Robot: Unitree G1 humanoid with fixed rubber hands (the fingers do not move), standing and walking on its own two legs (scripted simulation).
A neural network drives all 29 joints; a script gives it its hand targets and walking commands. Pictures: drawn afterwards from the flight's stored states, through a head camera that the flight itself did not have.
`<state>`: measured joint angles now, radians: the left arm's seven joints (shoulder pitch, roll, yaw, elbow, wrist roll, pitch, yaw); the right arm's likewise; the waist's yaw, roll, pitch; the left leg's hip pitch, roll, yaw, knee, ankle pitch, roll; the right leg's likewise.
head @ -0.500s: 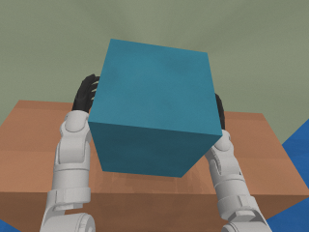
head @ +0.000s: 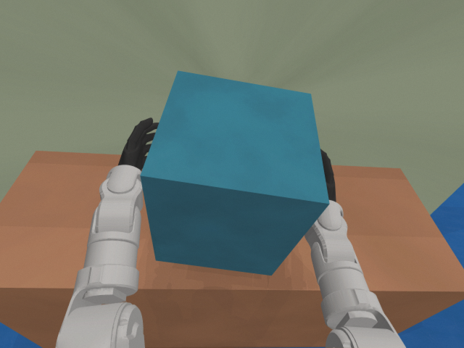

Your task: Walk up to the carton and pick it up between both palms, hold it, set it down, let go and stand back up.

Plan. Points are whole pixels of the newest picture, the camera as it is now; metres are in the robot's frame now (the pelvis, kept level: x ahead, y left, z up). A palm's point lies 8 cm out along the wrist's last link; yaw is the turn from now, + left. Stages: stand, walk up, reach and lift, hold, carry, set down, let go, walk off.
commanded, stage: set down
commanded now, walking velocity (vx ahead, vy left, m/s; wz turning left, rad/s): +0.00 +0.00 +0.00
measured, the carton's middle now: (228, 182) +0.39 -0.01 +0.08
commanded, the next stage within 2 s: none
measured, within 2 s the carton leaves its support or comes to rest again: rests again in 1.96 s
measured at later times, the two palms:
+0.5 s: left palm (138, 168) +0.40 +0.15 +0.10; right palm (316, 199) +0.35 -0.17 +0.08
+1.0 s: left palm (144, 175) +0.43 +0.15 +0.05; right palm (305, 205) +0.37 -0.17 +0.03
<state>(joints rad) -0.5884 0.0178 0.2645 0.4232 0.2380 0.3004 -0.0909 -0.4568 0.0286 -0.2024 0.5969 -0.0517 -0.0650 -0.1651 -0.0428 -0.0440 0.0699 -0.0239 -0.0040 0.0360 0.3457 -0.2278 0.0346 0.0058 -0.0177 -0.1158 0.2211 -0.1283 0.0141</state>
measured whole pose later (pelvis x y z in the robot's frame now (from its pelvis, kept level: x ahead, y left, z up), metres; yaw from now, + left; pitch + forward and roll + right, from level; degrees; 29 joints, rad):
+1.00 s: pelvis +0.02 +0.00 +0.00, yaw -1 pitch +5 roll -2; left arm -0.74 0.11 0.30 1.00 0.22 -0.12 -0.10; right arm -0.54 0.10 -0.42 0.92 -0.21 -0.34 -0.18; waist -0.03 -0.04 0.02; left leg -0.20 0.01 0.05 0.36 -0.24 0.02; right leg -0.16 0.00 -0.10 0.20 -0.12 0.01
